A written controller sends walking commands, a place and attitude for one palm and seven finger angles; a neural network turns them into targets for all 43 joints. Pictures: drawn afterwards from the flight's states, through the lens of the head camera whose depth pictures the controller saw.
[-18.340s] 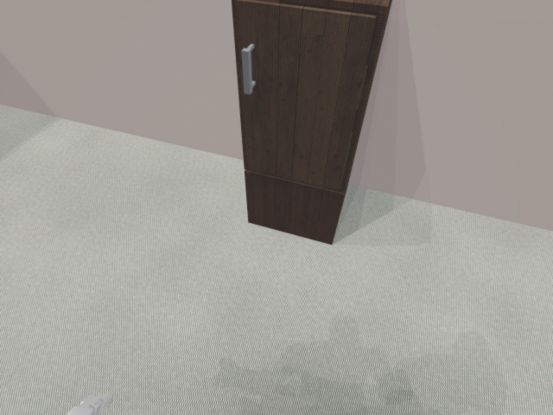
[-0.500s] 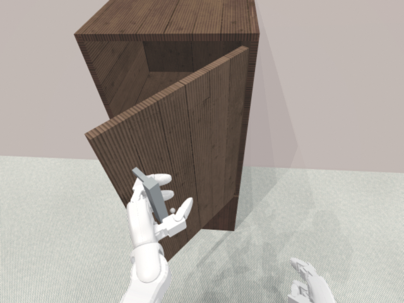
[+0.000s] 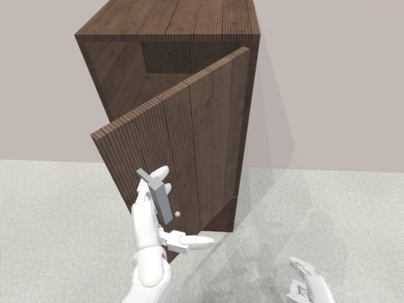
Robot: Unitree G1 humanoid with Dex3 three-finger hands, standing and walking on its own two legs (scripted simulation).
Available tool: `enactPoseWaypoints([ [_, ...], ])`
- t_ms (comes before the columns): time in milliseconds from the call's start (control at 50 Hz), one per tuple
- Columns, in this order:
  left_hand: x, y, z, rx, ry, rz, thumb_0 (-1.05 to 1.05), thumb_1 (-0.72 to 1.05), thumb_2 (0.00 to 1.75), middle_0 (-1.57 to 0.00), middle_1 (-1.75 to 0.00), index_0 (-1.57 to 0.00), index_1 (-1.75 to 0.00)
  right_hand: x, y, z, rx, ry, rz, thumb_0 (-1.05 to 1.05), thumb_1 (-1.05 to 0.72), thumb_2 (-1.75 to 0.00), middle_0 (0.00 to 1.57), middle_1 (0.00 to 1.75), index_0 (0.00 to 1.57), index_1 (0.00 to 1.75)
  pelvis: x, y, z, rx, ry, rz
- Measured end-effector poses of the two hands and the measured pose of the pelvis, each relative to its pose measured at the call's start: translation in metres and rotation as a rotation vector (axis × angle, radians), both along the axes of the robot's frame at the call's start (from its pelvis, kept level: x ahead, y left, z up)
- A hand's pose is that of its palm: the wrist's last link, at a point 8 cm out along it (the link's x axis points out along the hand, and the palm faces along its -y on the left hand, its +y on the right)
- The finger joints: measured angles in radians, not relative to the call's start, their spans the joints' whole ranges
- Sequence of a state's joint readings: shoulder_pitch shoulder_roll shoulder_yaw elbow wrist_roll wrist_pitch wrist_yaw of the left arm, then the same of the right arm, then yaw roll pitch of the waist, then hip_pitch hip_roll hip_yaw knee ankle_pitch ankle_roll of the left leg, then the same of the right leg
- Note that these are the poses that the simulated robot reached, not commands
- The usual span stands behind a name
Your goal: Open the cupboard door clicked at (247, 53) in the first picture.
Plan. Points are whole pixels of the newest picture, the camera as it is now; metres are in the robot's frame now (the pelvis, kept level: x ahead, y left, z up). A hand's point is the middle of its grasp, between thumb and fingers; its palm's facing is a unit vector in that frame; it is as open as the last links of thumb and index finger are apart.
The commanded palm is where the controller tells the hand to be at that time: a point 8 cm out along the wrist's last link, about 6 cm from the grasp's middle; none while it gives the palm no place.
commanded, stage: slide the hand sideways off the handle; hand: left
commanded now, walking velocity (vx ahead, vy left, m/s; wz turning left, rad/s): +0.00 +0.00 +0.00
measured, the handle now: (154, 196) +0.31 +0.10 +0.07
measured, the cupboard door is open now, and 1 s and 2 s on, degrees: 51 52 52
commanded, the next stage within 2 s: draw the hand back to the body in 1.28 s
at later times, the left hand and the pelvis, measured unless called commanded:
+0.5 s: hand (181, 237) +0.23 +0.04 +0.07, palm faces -0.14 -0.99 +0.03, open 16.1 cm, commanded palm +0.21 +0.12 +0.07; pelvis -0.02 +0.02 +0.00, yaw -2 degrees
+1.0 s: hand (140, 260) +0.19 +0.11 +0.07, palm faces -0.08 -1.00 +0.01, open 16.1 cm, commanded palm +0.17 +0.17 +0.07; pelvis -0.01 +0.03 -0.01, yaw -2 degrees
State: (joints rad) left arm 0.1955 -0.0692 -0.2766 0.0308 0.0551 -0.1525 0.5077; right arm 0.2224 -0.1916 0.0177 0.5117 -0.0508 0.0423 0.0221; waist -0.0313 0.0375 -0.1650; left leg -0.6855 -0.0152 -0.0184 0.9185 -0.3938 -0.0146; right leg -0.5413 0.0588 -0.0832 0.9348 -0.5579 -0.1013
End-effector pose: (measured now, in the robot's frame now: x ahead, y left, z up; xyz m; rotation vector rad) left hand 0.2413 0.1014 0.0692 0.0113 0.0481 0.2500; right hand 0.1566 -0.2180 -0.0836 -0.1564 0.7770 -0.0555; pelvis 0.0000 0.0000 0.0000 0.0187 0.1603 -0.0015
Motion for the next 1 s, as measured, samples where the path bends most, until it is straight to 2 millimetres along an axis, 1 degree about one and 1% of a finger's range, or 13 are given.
enactPoseWaypoints([
  [120,-0.003,-0.001,-0.001,0.012,-0.007,-0.026,-0.01,-0.49,0.3,-0.37,-0.53,-0.37,-0.55,-0.006,0.005,-0.001,0.003,0.002,0.01,0.01,-0.9,-0.9,0.2,0.3,0.2,0.3,-0.008,0.003,-0.001,-0.004,-0.006,0.003],
  [160,-0.006,0.0,-0.002,0.023,-0.031,-0.136,-0.01,-0.49,0.3,-0.36,-0.49,-0.33,-0.51,-0.009,0.005,-0.002,0.006,0.004,0.018,0.01,-0.9,-0.9,0.2,0.3,0.2,0.3,-0.012,0.004,-0.002,-0.003,-0.005,0.006],
  [240,-0.016,-0.001,-0.002,0.058,-0.07,-0.416,-0.01,-0.49,0.3,-0.28,-0.41,-0.23,-0.43,-0.019,0.004,-0.005,0.004,0.004,0.005,0.01,-0.9,-0.9,0.2,0.3,0.2,0.3,-0.019,0.008,-0.005,-0.006,-0.008,0.005],
  [280,-0.021,-0.001,-0.001,0.032,-0.07,-0.484,-0.01,-0.49,0.3,-0.25,-0.38,-0.21,-0.39,-0.025,0.004,-0.005,0.007,0.0,-0.016,0.01,-0.9,-0.9,0.2,0.3,0.2,0.3,-0.021,0.012,-0.005,-0.01,-0.015,-0.001],
  [340,-0.024,-0.002,-0.001,-0.031,-0.057,-0.481,-0.01,-0.5,0.3,-0.21,-0.35,-0.19,-0.35,-0.033,0.005,-0.003,0.008,0.0,-0.041,0.01,-0.9,-0.9,0.2,0.3,0.2,0.3,-0.022,0.016,-0.002,-0.012,-0.027,-0.012],
  [400,-0.023,-0.005,-0.001,-0.066,-0.054,-0.44,-0.01,-0.5,0.3,-0.19,-0.32,-0.2,-0.33,-0.039,0.007,0.0,0.006,0.0,-0.05,0.01,-0.9,-0.9,0.2,0.3,0.2,0.3,-0.023,0.019,-0.001,-0.011,-0.03,-0.022],
  [520,-0.026,0.002,-0.004,-0.039,-0.07,-0.388,-0.01,-0.5,0.3,-0.17,-0.31,-0.2,-0.31,-0.042,0.011,0.004,0.004,-0.006,-0.051,0.01,-0.9,-0.9,0.2,0.3,0.2,0.3,-0.022,0.022,-0.004,-0.01,-0.018,-0.037],
  [600,-0.034,0.013,-0.006,-0.017,-0.064,-0.384,-0.01,-0.5,0.3,-0.19,-0.32,-0.19,-0.31,-0.037,0.014,0.005,0.007,-0.011,-0.046,0.01,-0.9,-0.9,0.2,0.3,0.2,0.3,-0.02,0.024,-0.005,-0.013,-0.015,-0.039],
  [720,-0.045,0.032,-0.005,-0.022,-0.043,-0.367,-0.01,-0.5,0.3,-0.19,-0.32,-0.2,-0.32,-0.025,0.019,0.006,0.009,-0.03,-0.036,0.01,-0.9,-0.9,0.2,0.3,0.2,0.3,-0.015,0.026,-0.005,-0.018,-0.01,-0.036],
  [880,-0.052,0.049,-0.004,-0.034,-0.04,-0.338,-0.01,-0.5,0.3,-0.19,-0.31,-0.2,-0.32,-0.01,0.021,0.008,0.004,-0.059,-0.018,0.01,-0.9,-0.9,0.2,0.3,0.2,0.3,-0.01,0.027,-0.008,-0.021,0.009,-0.029],
  [1000,-0.064,0.062,-0.004,-0.029,-0.025,-0.329,-0.01,-0.5,0.3,-0.17,-0.31,-0.19,-0.32,-0.004,0.02,0.008,-0.001,-0.07,-0.016,0.01,-0.9,-0.9,0.2,0.3,0.2,0.3,-0.007,0.026,-0.01,-0.021,0.019,-0.025],
])
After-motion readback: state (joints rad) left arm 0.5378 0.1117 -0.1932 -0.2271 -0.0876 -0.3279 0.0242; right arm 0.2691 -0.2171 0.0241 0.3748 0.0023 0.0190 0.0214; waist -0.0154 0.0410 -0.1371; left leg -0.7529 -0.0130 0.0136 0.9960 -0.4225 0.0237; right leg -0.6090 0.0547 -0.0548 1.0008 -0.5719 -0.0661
